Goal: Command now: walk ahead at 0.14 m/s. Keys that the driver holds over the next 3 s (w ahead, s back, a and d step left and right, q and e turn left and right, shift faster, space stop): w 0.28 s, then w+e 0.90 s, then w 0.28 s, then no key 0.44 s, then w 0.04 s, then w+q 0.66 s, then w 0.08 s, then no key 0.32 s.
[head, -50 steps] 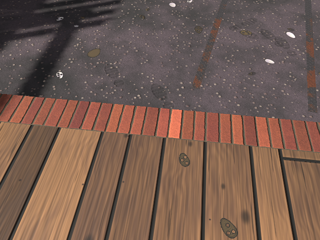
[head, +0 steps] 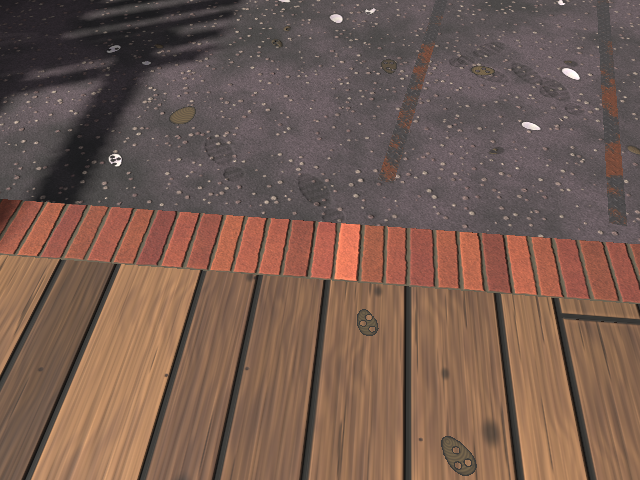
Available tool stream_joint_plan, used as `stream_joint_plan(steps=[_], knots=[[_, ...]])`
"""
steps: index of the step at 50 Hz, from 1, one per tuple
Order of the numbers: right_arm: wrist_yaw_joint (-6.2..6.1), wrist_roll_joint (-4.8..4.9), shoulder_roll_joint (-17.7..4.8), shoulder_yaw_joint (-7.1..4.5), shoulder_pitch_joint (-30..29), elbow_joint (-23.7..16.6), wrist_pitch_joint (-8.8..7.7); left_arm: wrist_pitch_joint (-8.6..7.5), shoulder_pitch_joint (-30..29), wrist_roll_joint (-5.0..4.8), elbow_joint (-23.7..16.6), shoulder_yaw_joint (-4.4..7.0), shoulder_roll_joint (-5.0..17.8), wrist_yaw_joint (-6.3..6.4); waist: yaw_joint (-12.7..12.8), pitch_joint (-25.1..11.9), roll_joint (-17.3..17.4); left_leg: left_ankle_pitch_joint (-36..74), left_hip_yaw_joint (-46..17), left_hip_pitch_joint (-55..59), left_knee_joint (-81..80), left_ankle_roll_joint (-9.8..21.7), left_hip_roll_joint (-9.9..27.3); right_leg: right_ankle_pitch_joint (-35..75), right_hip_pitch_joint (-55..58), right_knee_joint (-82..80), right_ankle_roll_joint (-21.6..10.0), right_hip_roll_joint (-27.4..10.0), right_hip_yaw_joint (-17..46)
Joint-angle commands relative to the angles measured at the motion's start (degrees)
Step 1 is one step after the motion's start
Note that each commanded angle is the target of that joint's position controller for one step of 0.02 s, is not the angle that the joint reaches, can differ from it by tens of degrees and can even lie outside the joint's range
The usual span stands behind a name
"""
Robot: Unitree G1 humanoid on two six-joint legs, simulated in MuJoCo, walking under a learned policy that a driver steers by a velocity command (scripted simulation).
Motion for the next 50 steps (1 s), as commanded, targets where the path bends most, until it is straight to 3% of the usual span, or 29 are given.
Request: stream_joint_plan(steps=[1, 3, 5, 6, 8, 10, 12, 13, 14, 15, 16, 18, 20, 23, 27, 29, 31, 33, 34, 35, 36, 37, 38, 39, 40, 41, 43, 45, 50], knots=[[0.14, -0.27, -5.9, -1.37, 3.1, -1.3, 0.27, 0.30, 5.4, 0.22, -0.7, 1.57, 6.3, -0.10, 0.6, 5.1, -1.5, -19.5, -4.4, -4.8, -0.7, 3.3, 2.7, -19.9, -7.2, -4.6, -4.3, -3.6, 6.0], [0.74, -0.81, -4.4, -1.32, 0.8, -3.3, 0.13, 0.46, 8.1, 0.20, -0.9, 2.11, 6.9, -0.32, 2.2, 9.8, -4.1, -24.4, -3.3, -13.5, 4.8, 3.7, 1.1, -30.1, -7.5, -7.7, -7.3, -7.0, 12.5], [1.50, -1.74, -1.8, -0.82, -2.4, -6.0, -1.06, 0.10, 11.6, 0.30, 0.1, 3.29, 9.1, -0.19, 3.5, 10.8, -9.4, -14.0, 3.1, -19.7, 15.9, 2.5, 0.1, -32.7, -3.0, -14.3, -11.6, -15.6, 23.6], [1.77, -1.96, -3.0, -1.12, -4.2, -7.3, -1.76, -0.23, 11.5, 0.44, -0.2, 3.67, 9.3, -0.29, 3.8, 11.3, -8.3, -12.1, 3.2, -21.1, 19.3, 2.3, 2.2, -30.0, -3.3, -16.0, -13.0, -18.0, 25.9], [2.49, -1.52, -4.4, -1.74, -4.6, -8.9, -2.95, -1.15, 10.1, 0.84, -1.0, 4.16, 9.7, -0.67, 2.6, 10.2, -6.5, -14.4, 2.4, -21.8, 21.0, 2.4, 3.7, -24.0, -2.2, -15.8, -13.1, -17.9, 24.3], [2.95, -0.76, -3.7, -1.95, -2.3, -9.4, -3.92, -1.86, 7.1, 0.38, -1.9, 4.36, 9.4, -0.86, 0.0, 10.3, -6.8, -12.3, 3.9, -13.8, 13.1, 2.8, 3.3, -18.1, -6.3, -13.0, -11.0, -15.0, 18.4], [2.76, -0.04, -3.0, -2.61, 8.8, -5.4, -4.34, -2.22, 3.5, -0.05, -3.3, 4.40, 8.8, -1.04, -4.9, 7.9, -3.9, -6.0, 6.6, 6.7, 3.3, 2.8, -0.8, -12.6, -17.1, -5.2, -8.4, -9.4, 10.9], [2.24, -0.48, -5.6, -3.65, 15.8, -3.6, -4.70, -2.95, 2.2, 0.23, -4.3, 3.83, 7.0, -1.35, -7.9, 5.6, 2.5, -8.6, -1.4, 17.0, -1.4, 3.5, 4.1, -7.5, -23.8, 6.3, -6.7, -5.6, 5.4], [1.72, -0.71, -12.3, -5.31, 23.6, -2.7, -4.81, -3.70, 1.2, -0.20, -7.2, 2.61, 2.5, -2.01, -9.7, 1.4, 18.0, -24.3, -26.8, 23.5, -12.8, 8.0, 19.1, -11.1, -33.4, 26.7, -3.6, 1.9, -4.0], [1.65, -0.75, -11.9, -5.27, 24.3, -1.6, -4.00, -3.58, 0.0, 1.34, -8.0, 3.66, 6.5, -2.38, -7.9, 3.5, 13.8, -26.0, -35.6, 18.6, -15.0, 11.0, 24.4, -15.7, -37.0, 38.9, -4.4, 0.9, -0.8], [1.71, -1.07, -9.5, -4.54, 17.3, -3.9, -3.97, -3.57, -1.4, 1.47, -8.3, 3.71, 6.1, -2.87, -4.4, 7.8, 5.5, -25.0, -30.1, 13.3, -14.6, 10.4, 23.4, -10.4, -38.2, 43.5, -5.3, -2.3, 2.2], [1.72, -0.93, -7.6, -3.80, 9.8, -6.5, -4.93, -3.97, -0.8, 0.57, -7.7, 3.43, 3.8, -3.70, -1.0, 8.6, 1.8, -12.9, -18.3, 8.2, -16.4, 8.1, 19.0, -1.4, -34.9, 42.2, -4.9, -4.4, 3.7], [1.29, -0.85, -5.4, -2.83, 10.1, -6.1, -5.85, -3.12, 0.2, 0.95, -7.3, 3.95, 4.5, -4.13, 0.1, 6.5, 2.6, 1.9, -9.2, 9.8, -15.8, 6.1, 16.0, 2.2, -33.8, 41.7, -4.1, -3.9, 2.4], [0.94, -0.63, -5.0, -2.19, 14.3, -4.5, -6.44, -2.10, -3.5, 0.60, -9.2, 4.25, 4.2, -4.20, 0.2, 5.1, 3.9, 22.9, -0.5, 12.8, -13.4, 4.4, 14.7, 5.0, -36.8, 41.3, -3.6, -2.7, -0.3], [0.41, -0.72, -4.6, -1.42, 13.3, -4.9, -6.59, -1.99, -14.8, 0.39, -14.3, 3.23, 2.5, -4.61, -0.6, 7.7, 4.6, 30.6, 6.7, 8.5, -14.0, 3.4, 12.5, 11.0, -34.5, 27.3, -3.4, -1.2, -5.3], [-0.03, -0.56, -5.8, -1.41, 13.9, -4.6, -6.71, -1.91, -18.5, 0.28, -16.3, 2.71, 2.1, -4.77, -1.1, 8.0, 5.2, 36.5, 9.0, 7.9, -13.3, 3.1, 12.9, 12.1, -29.5, 18.6, -4.1, 0.1, -8.7], [-0.55, -0.31, -7.8, -1.76, 14.3, -4.4, -7.00, -1.80, -16.9, 0.40, -16.6, 3.15, 3.9, -4.58, 0.4, 5.5, 5.9, 52.2, 10.8, 10.4, -8.0, 2.5, 14.1, 11.0, -23.2, 15.2, -6.1, 2.6, -11.1], [-1.28, -0.21, -9.6, -2.40, 13.1, -4.9, -6.79, -1.96, -9.6, 0.62, -14.9, 4.22, 6.3, -4.21, 4.1, 0.8, 7.1, 64.6, 12.2, 12.5, 3.1, 2.1, 15.5, 8.2, -15.3, 14.8, -8.9, 5.2, -11.7], [-1.30, -0.36, -10.6, -2.82, 11.8, -5.5, -6.43, -2.09, -3.4, 0.66, -13.0, 5.04, 7.7, -4.06, 6.8, -2.7, 7.8, 64.8, 11.9, 12.3, 11.7, 2.4, 16.5, 6.7, -9.6, 13.9, -10.7, 5.7, -10.5], [-0.87, -0.35, -11.3, -3.23, 10.0, -6.4, -6.12, -2.30, 3.5, 1.02, -10.8, 6.04, 9.4, -3.91, 10.3, -5.7, 7.6, 57.3, 12.1, 8.9, 23.3, 2.6, 16.0, 7.1, -1.4, 9.3, -12.6, 5.8, -8.5], [0.03, -0.45, -11.1, -3.44, 7.7, -8.3, -6.05, -2.16, 8.3, 1.48, -10.0, 7.59, 12.9, -3.38, 13.3, -8.2, 2.6, 36.2, 13.4, -0.3, 42.4, 2.4, 11.9, 0.0, 7.2, 4.1, -15.9, -1.0, 1.8], [1.10, -0.68, -4.3, -2.71, 10.6, -12.1, -6.35, -1.58, 4.2, 1.52, -11.8, 8.61, 17.8, -3.31, 5.8, -11.7, -11.3, -18.2, 8.9, -22.0, 63.8, 0.3, 0.1, 7.9, 20.0, 1.6, -24.0, -17.3, 32.4], [1.82, -0.30, -7.7, -3.08, 6.5, -14.5, -6.81, -1.08, 3.7, 0.05, -11.9, 8.67, 17.6, -3.40, 7.2, -13.5, -5.7, -15.0, -1.7, -32.1, 68.1, 1.0, 0.3, -5.2, 21.2, -7.2, -28.1, -19.4, 42.6], [2.21, -0.37, -9.2, -3.26, 1.7, -16.3, -7.49, -1.16, -0.2, -0.22, -12.4, 7.82, 14.4, -2.94, 5.5, -5.0, -1.2, -9.3, -2.7, -35.5, 63.5, 1.5, 4.2, -9.0, 13.9, -10.5, -25.1, -19.1, 36.9], [2.23, -0.31, -9.7, -3.59, 0.9, -16.7, -7.83, -1.44, -2.6, -0.13, -12.7, 7.01, 11.3, -2.89, 2.6, 0.0, 3.8, -6.2, -2.2, -32.5, 57.3, 1.4, 6.3, -3.2, 5.3, -12.2, -21.9, -17.0, 31.7], [1.98, -0.82, -9.1, -3.64, 0.6, -16.7, -7.22, -2.08, -4.1, 0.03, -12.9, 6.48, 10.0, -2.68, 0.2, 1.8, 6.1, -5.4, -2.5, -28.3, 52.9, 0.5, 7.7, 5.2, -0.6, -12.2, -19.6, -14.1, 26.7], [2.19, -2.27, -7.2, -3.27, 2.5, -16.8, -4.84, -3.45, -3.9, -0.34, -13.1, 6.03, 10.0, -2.28, -2.2, 1.5, 5.0, -5.8, -2.2, -22.3, 47.2, -1.4, 8.7, 15.3, -6.7, -12.0, -17.9, -10.1, 19.7], [2.43, -2.51, -6.8, -3.28, 0.7, -18.1, -3.36, -4.41, -1.5, -0.70, -12.7, 6.30, 11.8, -2.29, -2.3, 1.4, 2.7, -4.1, -0.5, -22.6, 42.2, -2.9, 8.9, 21.8, -7.9, -11.8, -17.1, -7.7, 16.0], [3.12, -2.18, -8.0, -3.42, -13.0, -24.0, -2.39, -3.86, 5.9, -0.97, -12.6, 6.38, 12.4, -2.47, 2.7, 1.8, -1.9, 7.7, 1.4, -30.2, 29.0, -4.7, 8.1, 26.8, -1.6, -10.9, -12.0, -5.4, 15.8]])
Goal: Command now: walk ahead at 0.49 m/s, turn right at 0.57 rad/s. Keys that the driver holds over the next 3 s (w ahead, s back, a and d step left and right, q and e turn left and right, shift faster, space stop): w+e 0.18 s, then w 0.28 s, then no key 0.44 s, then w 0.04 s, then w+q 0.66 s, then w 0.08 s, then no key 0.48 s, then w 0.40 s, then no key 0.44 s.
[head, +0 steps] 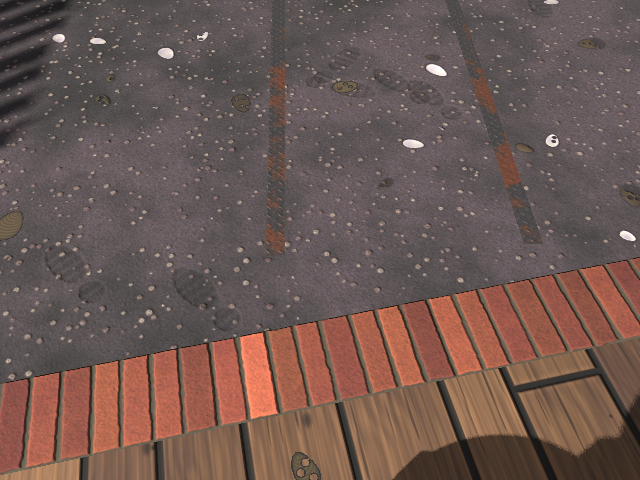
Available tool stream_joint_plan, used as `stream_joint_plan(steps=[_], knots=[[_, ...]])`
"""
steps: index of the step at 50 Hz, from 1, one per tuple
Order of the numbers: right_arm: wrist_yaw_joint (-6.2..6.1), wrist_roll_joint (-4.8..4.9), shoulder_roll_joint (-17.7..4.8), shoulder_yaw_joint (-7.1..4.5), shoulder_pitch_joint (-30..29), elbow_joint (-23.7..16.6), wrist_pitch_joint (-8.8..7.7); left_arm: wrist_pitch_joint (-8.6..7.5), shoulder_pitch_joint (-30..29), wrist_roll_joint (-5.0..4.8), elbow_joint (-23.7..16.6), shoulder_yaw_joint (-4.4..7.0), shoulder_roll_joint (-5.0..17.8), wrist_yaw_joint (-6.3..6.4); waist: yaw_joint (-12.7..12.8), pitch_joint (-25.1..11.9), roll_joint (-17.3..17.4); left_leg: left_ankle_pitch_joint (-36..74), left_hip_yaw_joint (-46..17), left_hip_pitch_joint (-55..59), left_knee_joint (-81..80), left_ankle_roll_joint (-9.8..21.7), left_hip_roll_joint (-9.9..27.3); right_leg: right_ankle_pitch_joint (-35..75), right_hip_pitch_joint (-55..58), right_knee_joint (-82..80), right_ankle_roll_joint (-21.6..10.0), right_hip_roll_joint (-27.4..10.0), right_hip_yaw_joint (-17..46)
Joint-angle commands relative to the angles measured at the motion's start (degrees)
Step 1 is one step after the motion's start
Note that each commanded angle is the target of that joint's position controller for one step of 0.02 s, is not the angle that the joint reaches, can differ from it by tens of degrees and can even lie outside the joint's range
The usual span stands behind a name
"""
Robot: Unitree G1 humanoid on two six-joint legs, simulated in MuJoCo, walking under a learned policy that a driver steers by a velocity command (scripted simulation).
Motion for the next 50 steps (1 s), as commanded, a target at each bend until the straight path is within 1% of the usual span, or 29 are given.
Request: stream_joint_plan(steps=[1, 8, 10, 12, 13, 14, 15, 16, 17, 18, 19, 21, 24, 27, 29, 33, 35, 36, 37, 38, 39, 40, 41, 42, 43, 45, 46, 48, 50], knots=[[0.41, 0.14, -4.2, -0.80, -3.4, -4.4, 0.50, -0.37, 5.2, -0.09, -2.7, 1.39, 7.4, 0.20, 1.0, 0.3, -3.8, 6.6, 3.3, -2.4, -5.7, -0.9, -2.6, 23.5, 1.0, -5.0, -3.1, -14.5, 13.9], [1.05, 0.97, -4.8, 0.28, -14.0, -10.2, -0.58, 0.13, 9.5, 1.07, -4.1, 1.54, 8.8, 1.18, 3.9, 0.4, -6.1, 6.0, 3.2, -2.5, -18.9, 0.8, -6.8, 31.3, 11.3, 0.5, -3.7, -16.3, 18.2], [0.82, 1.22, -6.1, 0.04, -9.7, -9.8, -1.17, -0.04, 6.6, 1.11, -5.2, 1.76, 9.8, 1.61, 1.0, -0.6, -6.9, 4.6, 2.9, 6.8, -24.4, 2.5, -8.0, 35.1, 9.4, 2.9, -1.7, -16.5, 17.9], [-0.23, 1.32, -8.9, -1.25, 3.2, -5.9, -1.94, -0.80, 4.2, 0.92, -5.7, 1.77, 10.7, 1.02, -4.7, -6.5, -5.6, 4.4, 4.5, 25.0, -28.6, 5.0, -10.6, 45.7, 6.5, 14.7, 1.0, -14.2, 15.4], [-1.06, 0.67, -10.5, -1.94, 11.5, -4.2, -2.63, -1.44, 3.7, 0.47, -6.0, 1.50, 9.7, 0.50, -8.6, -11.5, -4.2, 5.0, 0.9, 37.8, -29.7, 6.9, -6.0, 37.8, 0.2, 25.8, 1.9, -11.6, 13.7], [-1.95, -0.88, -15.3, -2.96, 19.2, -4.0, -2.62, -1.87, 6.5, -0.70, -8.0, 0.22, 4.7, 0.27, -9.3, -20.3, 4.7, -0.7, -17.1, 51.8, -29.4, 10.6, 9.5, 12.9, -10.7, 42.8, 3.4, -6.9, 8.7], [-1.26, -0.22, -17.2, -3.92, 18.5, -2.5, -1.64, -1.44, 13.5, -1.50, -7.7, 0.49, 5.0, 0.37, -4.9, -24.4, 17.4, 0.5, -41.3, 56.0, -37.0, 17.5, 17.5, -18.3, -21.7, 55.2, 4.6, -0.6, 5.0], [-0.59, 0.75, -11.6, -3.07, 13.1, -3.8, -1.12, -0.51, 11.8, 0.61, -6.0, 0.59, 7.4, 0.80, -3.1, -14.8, 6.1, -8.6, -37.5, 47.6, -38.3, 17.0, 15.3, -14.2, -26.3, 59.2, 4.4, -5.4, 6.1], [-0.31, 1.11, -7.3, -2.04, 9.3, -4.4, -1.27, -0.37, 6.0, 1.42, -6.8, 0.37, 6.7, 0.32, -3.5, -7.4, 0.0, -8.3, -28.5, 39.5, -39.8, 16.0, 12.2, -10.1, -26.7, 57.2, 4.7, -6.9, 5.5], [-0.24, 0.62, -5.6, -1.49, 7.9, -3.9, -1.46, -0.24, 3.1, 1.50, -7.9, 0.18, 5.7, -0.02, -2.7, -3.8, -1.3, -4.1, -22.2, 34.5, -41.5, 14.3, 9.3, -8.3, -26.3, 53.9, 4.7, -8.5, 5.1], [-0.39, 0.67, -5.5, -1.29, 8.9, -2.8, -1.87, 0.16, 1.3, 2.03, -8.9, 0.19, 5.5, -0.49, -2.1, -2.4, 1.0, 1.1, -17.8, 32.0, -42.3, 13.6, 7.2, -7.9, -25.8, 51.2, 4.9, -9.7, 4.9], [-0.09, 1.10, -6.0, -1.32, 11.4, -0.9, -2.87, 1.05, 1.9, 2.38, -8.9, -0.07, 4.6, -1.14, -1.2, -2.8, 3.6, 8.9, -12.8, 30.0, -43.3, 13.2, 5.2, -7.6, -23.6, 48.8, 5.3, -9.7, 3.9], [0.16, 1.75, -6.7, -1.45, 14.0, 0.6, -3.92, 1.60, -1.7, 2.54, -10.2, -0.34, 4.1, -1.61, -0.8, -1.7, 3.7, 17.2, -8.5, 30.5, -45.0, 14.2, 5.0, -4.7, -27.3, 45.0, 6.2, -10.3, 2.3], [0.14, 1.85, -6.3, -0.99, 15.2, 1.8, -3.59, 1.47, -7.8, 2.40, -12.1, -1.50, 2.3, -1.61, -1.1, -0.8, 3.4, 36.3, -1.0, 29.7, -43.5, 13.2, 2.8, 0.6, -26.3, 34.6, 7.8, -11.4, -1.9], [0.13, 2.08, -6.6, -0.81, 16.4, 2.6, -3.16, 1.15, -11.3, 1.91, -12.7, -2.50, 0.7, -1.65, -2.3, -1.9, 4.9, 41.9, 2.7, 28.7, -42.0, 11.6, 0.8, 5.0, -21.0, 26.6, 8.0, -10.5, -4.6], [-0.21, 2.17, -7.5, -0.82, 19.3, 4.4, -2.06, 0.98, -13.4, 1.55, -12.4, -2.78, 1.9, -0.76, -3.5, -3.1, 6.0, 40.4, 1.6, 32.4, -37.4, 10.3, 2.1, 7.1, -15.9, 18.4, 7.1, -8.9, -5.0], [-0.71, 2.41, -7.7, -0.83, 18.4, 4.5, -1.55, 0.47, -10.2, 1.83, -10.9, -2.57, 2.5, -0.15, -1.8, -3.3, 4.8, 36.7, 0.2, 33.4, -32.9, 9.2, 2.4, 8.3, -10.8, 11.7, 5.7, -8.4, -4.3], [-0.89, 2.78, -7.5, -0.74, 18.3, 4.6, -1.32, -0.20, -6.7, 2.34, -9.3, -2.33, 3.1, 0.24, -0.2, -4.4, 2.6, 32.9, 0.8, 32.7, -27.7, 7.9, 0.7, 13.3, -5.1, 5.4, 5.0, -8.4, -3.8], [-1.12, 2.86, -6.4, -0.37, 20.2, 4.2, -1.45, -1.02, -2.9, 3.08, -8.3, -1.73, 6.1, 0.70, 0.1, -8.2, -1.4, 20.9, 2.1, 28.6, -21.1, 6.1, -1.6, 30.6, 4.0, 6.1, 4.0, -15.2, 1.8], [-1.40, 3.75, -1.5, 0.94, 27.3, 3.9, -1.17, -0.87, 0.9, 3.27, -8.0, -1.10, 9.1, 0.94, -1.7, -15.8, -11.3, -12.0, 5.0, 20.3, -8.8, 4.4, -6.1, 56.6, 16.3, 11.0, -3.3, -30.4, 14.7], [-1.90, 4.13, -2.9, 0.50, 28.9, 6.1, 0.72, -0.01, 1.1, 0.50, -7.7, -1.54, 6.4, 0.83, -0.4, -20.2, -11.8, -28.7, 2.9, 19.7, -1.8, 3.9, -9.1, 55.1, 13.5, 8.8, -9.7, -33.4, 20.2], [-1.90, 2.96, -5.3, -0.15, 25.1, 5.4, 1.86, 0.42, -2.2, -0.28, -8.4, -2.05, 4.9, 0.74, -1.1, -14.4, -8.4, -29.8, 1.5, 17.1, 0.6, 3.4, -8.6, 43.7, 7.8, 4.7, -9.6, -31.0, 18.4], [-1.71, 1.88, -4.7, -0.20, 21.0, 4.8, 2.41, 0.68, -6.0, 0.12, -8.7, -2.62, 3.4, 1.04, -1.9, -9.1, -7.0, -27.1, 1.1, 16.1, 0.4, 3.1, -7.8, 34.4, 2.5, 1.5, -7.8, -28.3, 16.2], [-1.53, 1.57, -3.9, -0.06, 19.4, 4.8, 2.88, 0.87, -8.6, 0.59, -8.7, -3.13, 2.2, 1.46, -3.3, -5.9, -6.5, -23.7, 0.6, 17.6, -2.3, 2.6, -6.5, 30.0, -2.4, -1.1, -5.6, -26.0, 13.1], [-1.44, 1.38, -3.1, 0.11, 19.5, 5.1, 3.45, 0.98, -10.2, 0.76, -8.5, -3.18, 2.2, 1.90, -4.8, -4.6, -7.4, -20.8, 0.9, 20.8, -5.5, 2.0, -5.8, 26.6, -6.7, -2.8, -3.8, -23.8, 10.1], [-1.62, 1.36, -1.8, 0.51, 21.7, 7.1, 4.35, 0.86, -10.2, 1.31, -7.7, -3.17, 2.2, 1.88, -5.6, -5.6, -6.9, -17.8, 2.5, 25.4, -9.3, 1.5, -6.8, 23.6, -8.9, -3.1, -2.2, -21.1, 6.7], [-1.63, 1.25, -1.9, 0.50, 22.1, 7.5, 4.50, 0.88, -8.6, 1.12, -6.9, -2.68, 3.4, 1.63, -5.3, -6.7, -7.1, -17.5, 3.4, 25.9, -10.7, 1.6, -7.2, 14.6, -8.5, -4.4, -2.1, -20.5, 6.9], [-1.34, 0.79, -3.2, 0.12, 20.1, 7.1, 4.40, 1.61, -6.7, 0.84, -5.9, -1.12, 6.6, 1.15, -4.1, -5.5, -8.7, -17.4, 5.1, 23.1, -10.4, 2.5, -7.8, -10.3, -8.7, -8.7, -2.6, -21.0, 9.7], [-0.74, 0.74, -3.8, -0.14, 17.3, 6.0, 3.97, 2.32, -7.0, 0.98, -5.9, -0.34, 7.2, 1.03, -3.7, -2.7, -9.0, -17.5, 5.5, 21.4, -10.9, 4.0, -7.4, -22.2, -11.3, -12.1, -2.6, -22.7, 11.4]])
Over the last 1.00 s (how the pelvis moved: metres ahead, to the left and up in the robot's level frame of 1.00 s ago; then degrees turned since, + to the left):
0.42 -0.01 0.00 -20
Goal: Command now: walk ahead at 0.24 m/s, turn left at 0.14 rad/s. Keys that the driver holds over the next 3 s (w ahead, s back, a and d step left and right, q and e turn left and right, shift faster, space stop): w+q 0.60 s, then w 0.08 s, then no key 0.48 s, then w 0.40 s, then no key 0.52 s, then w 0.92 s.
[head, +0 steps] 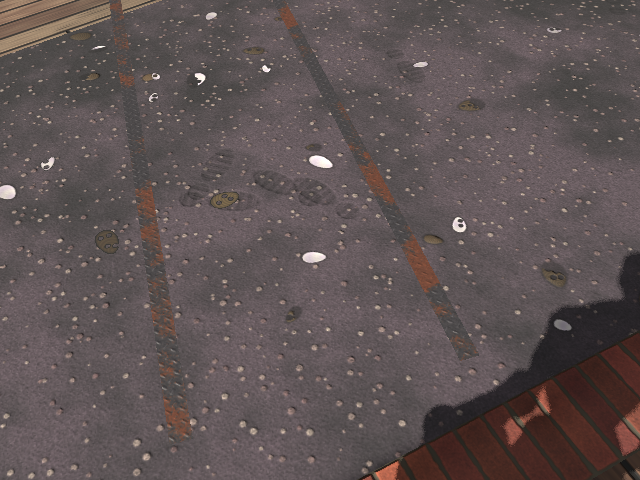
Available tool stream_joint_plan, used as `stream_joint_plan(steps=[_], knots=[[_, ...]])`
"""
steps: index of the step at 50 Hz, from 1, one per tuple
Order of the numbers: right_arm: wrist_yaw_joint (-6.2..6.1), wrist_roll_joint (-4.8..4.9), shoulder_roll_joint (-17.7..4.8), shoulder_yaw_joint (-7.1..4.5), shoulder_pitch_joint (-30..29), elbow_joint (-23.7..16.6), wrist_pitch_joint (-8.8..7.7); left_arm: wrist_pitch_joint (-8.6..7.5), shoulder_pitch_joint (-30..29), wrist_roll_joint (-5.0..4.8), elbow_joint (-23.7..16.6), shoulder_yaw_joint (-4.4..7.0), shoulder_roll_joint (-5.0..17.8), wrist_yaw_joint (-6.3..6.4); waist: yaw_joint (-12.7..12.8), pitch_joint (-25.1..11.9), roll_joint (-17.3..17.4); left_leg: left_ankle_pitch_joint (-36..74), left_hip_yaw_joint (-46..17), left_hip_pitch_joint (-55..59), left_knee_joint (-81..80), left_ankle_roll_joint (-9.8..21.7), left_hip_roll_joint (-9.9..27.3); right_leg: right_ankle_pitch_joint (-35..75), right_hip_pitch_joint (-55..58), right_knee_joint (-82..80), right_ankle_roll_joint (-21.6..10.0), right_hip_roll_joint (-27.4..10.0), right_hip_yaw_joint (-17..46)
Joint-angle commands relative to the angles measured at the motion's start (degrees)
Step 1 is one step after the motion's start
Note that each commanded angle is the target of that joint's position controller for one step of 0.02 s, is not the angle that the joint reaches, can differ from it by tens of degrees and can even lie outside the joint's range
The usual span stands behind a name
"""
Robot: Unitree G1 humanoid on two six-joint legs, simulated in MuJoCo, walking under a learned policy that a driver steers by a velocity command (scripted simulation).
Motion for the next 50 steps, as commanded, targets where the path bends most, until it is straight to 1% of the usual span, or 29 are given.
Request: stream_joint_plan(steps=[1, 4, 7, 8, 9, 10, 11, 13, 14, 16, 21, 24, 26, 28, 29, 30, 31, 32, 33, 34, 35, 36, 38, 40, 42, 44, 45, 46, 50], knots=[[0.61, -0.21, -4.4, -1.15, 4.9, -1.2, -0.48, 0.18, 0.0, 0.00, -2.5, 3.36, 10.4, 0.07, -0.8, -0.2, -8.4, 0.6, 2.3, 1.1, 0.1, 1.9, -0.6, -29.1, -2.9, -17.0, -6.6, -16.5, 17.1], [1.01, 0.09, -3.4, -1.17, 6.4, -0.9, -1.18, 0.17, -1.3, -0.33, -2.9, 4.33, 11.3, 0.20, -1.9, -0.3, -6.2, 1.4, 3.5, 5.3, -5.2, 4.5, -1.1, -30.1, -4.9, -16.7, -6.0, -17.1, 14.3], [0.87, 0.38, -2.2, -1.22, 14.2, 2.4, -1.48, 0.77, -5.5, -0.69, -4.1, 4.72, 10.7, 0.47, -5.4, 2.1, -3.3, 4.4, 4.8, 14.9, -19.1, 7.7, -2.9, -33.4, -11.5, -8.8, -3.0, -14.1, 7.9], [0.58, 0.05, -3.3, -1.48, 18.0, 3.6, -1.87, 0.94, -7.2, -0.34, -5.1, 4.21, 8.2, 0.42, -6.5, 3.1, 3.3, -3.2, -4.2, 18.0, -26.6, 9.2, 1.8, -32.7, -16.8, 3.2, -1.0, -10.2, 2.9], [0.30, -0.20, -7.7, -2.35, 18.0, 2.5, -2.26, 0.77, -8.8, -0.37, -7.2, 2.80, 3.2, -0.02, -5.9, 4.6, 13.0, -17.6, -28.5, 18.8, -36.5, 12.7, 16.4, -25.1, -26.5, 19.9, 2.8, -1.8, -4.3], [-0.30, 0.41, -10.6, -3.20, 14.4, 1.2, -2.18, 0.37, -11.8, 0.64, -8.9, 3.13, 5.8, -0.48, -4.1, 10.0, 8.7, -22.7, -37.7, 12.1, -42.2, 14.7, 19.4, -16.9, -31.2, 24.5, 3.3, -1.5, 1.5], [-0.63, 0.53, -10.3, -3.29, 10.2, 0.1, -2.49, -0.31, -10.4, 0.38, -8.7, 3.45, 7.7, -1.24, -1.1, 10.7, 6.3, -18.6, -35.0, 9.4, -42.4, 14.1, 17.7, -11.5, -29.3, 26.0, 3.8, -3.6, 4.2], [-0.02, 0.91, -9.6, -3.52, 8.2, -0.7, -3.72, -1.01, -8.5, 0.77, -7.2, 3.99, 9.7, -1.97, 0.1, 7.2, 4.1, -4.6, -26.6, 13.0, -41.0, 11.8, 12.6, -6.8, -27.0, 26.2, 5.0, -4.1, 4.2], [0.07, 1.00, -8.3, -3.34, 9.1, -0.5, -4.31, -1.00, -8.2, 1.28, -6.7, 3.99, 9.6, -2.18, -0.2, 5.5, 3.5, 1.3, -23.4, 14.6, -40.0, 11.3, 10.7, -4.7, -26.1, 27.0, 5.4, -4.0, 3.5], [0.20, 1.42, -7.0, -3.21, 12.7, 0.5, -5.09, -0.77, -9.6, 1.26, -7.5, 3.69, 8.1, -2.18, -1.2, 3.6, 3.3, 9.6, -21.0, 17.8, -37.9, 11.3, 9.5, -2.4, -27.1, 27.6, 5.9, -4.1, 3.5], [-0.01, 1.09, -7.7, -3.95, 17.3, 0.9, -5.24, -0.53, -17.7, 0.77, -11.2, 2.99, 7.3, -1.96, -4.4, 4.3, 5.2, 21.2, -19.9, 19.5, -34.4, 12.1, 8.5, -0.4, -28.7, 22.6, 7.7, -4.2, 3.1], [-0.32, 0.81, -8.6, -4.38, 18.5, 0.7, -4.88, -1.15, -22.3, 0.21, -13.8, 2.41, 6.9, -2.52, -6.1, 4.6, 6.5, 30.4, -19.5, 19.3, -30.6, 12.2, 7.9, -1.1, -25.9, 17.4, 7.5, -3.1, 2.3], [-0.51, 0.66, -9.8, -4.72, 17.1, -0.5, -4.55, -1.78, -23.4, -0.11, -15.3, 2.38, 7.6, -2.94, -5.9, 4.4, 6.9, 35.0, -20.5, 17.9, -28.4, 11.3, 7.7, -2.5, -21.1, 13.6, 6.8, -2.1, 2.2], [-0.66, 0.77, -11.3, -5.22, 13.3, -2.1, -4.42, -2.31, -17.9, -0.46, -14.7, 2.71, 8.8, -2.71, -2.6, 2.6, 7.8, 37.8, -21.1, 14.0, -26.0, 9.0, 7.7, -3.1, -10.0, 9.6, 5.4, -1.1, 2.4], [-0.59, 0.90, -12.1, -5.48, 11.4, -2.8, -4.55, -2.61, -12.5, -0.46, -13.4, 3.24, 9.9, -2.20, -0.2, 0.8, 7.4, 41.2, -21.0, 11.9, -22.6, 7.8, 7.0, -3.5, -2.1, 7.5, 4.3, -0.2, 2.3], [-0.22, 1.12, -12.1, -5.56, 9.8, -3.2, -4.81, -3.27, -4.3, -0.15, -11.0, 3.97, 11.6, -1.58, 3.7, -3.2, 4.7, 43.6, -18.6, 8.7, -13.8, 6.4, 4.4, -1.7, 9.3, 5.9, 2.8, -0.8, 3.2], [0.21, 1.42, -10.6, -5.26, 9.0, -4.8, -5.18, -3.82, 5.7, 1.19, -9.8, 4.95, 15.5, -0.74, 7.9, -10.6, -1.7, 34.7, -14.1, 2.4, 1.2, 5.1, 0.0, -11.3, 21.9, 4.2, 0.4, -9.9, 11.9], [0.28, 3.01, -4.1, -4.00, 15.3, -6.8, -5.29, -3.47, 9.7, 2.51, -9.8, 5.99, 21.2, -0.40, 5.4, -19.7, -17.9, -0.8, -7.8, -12.3, 19.1, 3.1, -8.3, -24.2, 35.0, -2.5, -4.6, -25.9, 37.9], [0.28, 1.54, -8.0, -4.49, 17.1, -5.0, -5.04, -2.74, 7.4, 1.46, -9.6, 5.66, 18.2, -0.58, 3.4, -16.7, -16.6, -1.9, -8.8, -16.7, 26.0, 4.2, -5.6, -27.7, 28.6, -7.4, -6.9, -26.5, 48.4], [0.56, 1.11, -8.7, -4.76, 14.0, -4.3, -4.86, -2.54, 2.5, 1.27, -10.4, 4.52, 13.2, -0.72, 1.8, -7.5, -9.1, 3.7, -8.7, -17.2, 27.4, 4.4, -2.8, -25.1, 20.2, -7.7, -6.7, -24.6, 40.1], [0.89, 0.91, -7.7, -4.47, 9.8, -4.7, -4.74, -2.79, -0.2, 1.16, -10.6, 3.62, 9.9, -0.93, 1.5, -2.4, -4.2, 7.2, -7.7, -15.3, 25.5, 3.8, -1.4, -9.4, 13.5, -7.5, -6.6, -22.0, 31.0], [0.88, 0.54, -6.5, -4.30, 8.2, -5.1, -4.35, -3.23, -0.5, 1.12, -10.1, 3.05, 8.6, -1.02, 0.8, -0.7, -4.7, 7.6, -7.6, -13.4, 23.1, 3.0, -0.6, 6.0, 10.3, -7.2, -6.0, -20.0, 24.2], [0.79, -0.20, -6.1, -4.30, 8.2, -5.2, -2.75, -4.48, 1.2, 0.33, -8.3, 2.48, 8.0, -1.34, -0.9, -0.8, -7.0, 5.7, -7.0, -9.5, 19.2, 1.7, -0.6, 29.9, 8.0, -5.7, -5.6, -17.9, 16.0], [0.88, 0.01, -5.8, -4.20, 7.5, -5.2, -1.86, -5.29, 3.1, 0.06, -6.9, 2.40, 8.4, -1.54, -1.6, -2.3, -7.0, 6.7, -6.3, -9.4, 16.3, 1.3, -2.1, 40.6, 9.2, -4.9, -6.3, -17.1, 12.1], [1.44, -0.15, -5.3, -3.80, 5.1, -6.0, -1.12, -4.85, 3.3, 0.04, -6.2, 2.38, 9.6, -1.32, -2.0, -3.4, -7.4, 9.3, -5.3, -9.8, 11.9, 0.9, -2.7, 44.9, 9.8, -4.7, -6.7, -16.5, 9.0], [2.00, -0.32, -3.7, -2.68, 2.3, -6.4, -0.59, -3.94, 3.8, 0.03, -5.4, 2.26, 9.8, -1.23, -1.6, -4.0, -8.4, 13.7, -2.5, -6.9, 7.8, 0.6, -2.3, 46.1, 7.7, -4.6, -6.4, -15.3, 5.3], [2.08, -0.15, -3.5, -2.27, 0.2, -6.9, -0.50, -3.55, 4.0, -0.12, -5.2, 2.07, 9.6, -1.27, -1.2, -3.8, -8.2, 15.6, -1.4, -5.6, 5.3, 0.7, -2.1, 45.7, 6.8, -4.8, -6.1, -14.8, 4.2], [2.14, -0.38, -4.7, -2.48, 1.8, -5.4, -0.38, -3.56, 4.5, 0.36, -5.2, 1.99, 9.6, -1.41, -1.2, -6.1, -8.3, 22.7, -0.4, -2.5, 9.3, 1.5, -2.1, 45.7, 6.3, -3.2, -6.1, -15.3, 3.6], [1.57, -0.52, -5.3, -1.94, -2.8, -5.2, -0.71, -2.57, 4.6, 0.42, -4.4, 1.49, 10.0, -1.36, -0.2, -2.4, -7.9, 17.6, 1.5, 0.9, 2.2, 2.4, -2.2, 43.4, 5.0, -0.1, -5.7, -14.9, 3.4]])
Over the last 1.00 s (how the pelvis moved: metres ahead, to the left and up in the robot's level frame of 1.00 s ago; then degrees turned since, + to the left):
0.41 -0.01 0.00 -12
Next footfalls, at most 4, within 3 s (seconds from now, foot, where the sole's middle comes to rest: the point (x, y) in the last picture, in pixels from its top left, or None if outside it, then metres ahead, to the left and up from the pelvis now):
0.16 left None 0.02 0.10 -0.78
0.62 right None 0.36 -0.04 -0.78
1.06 left None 0.36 0.17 -0.78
1.54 right None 0.50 -0.03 -0.78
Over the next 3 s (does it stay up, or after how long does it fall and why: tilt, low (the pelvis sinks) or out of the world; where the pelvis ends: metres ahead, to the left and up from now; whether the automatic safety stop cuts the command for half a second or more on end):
stays up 0.94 0.21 -0.11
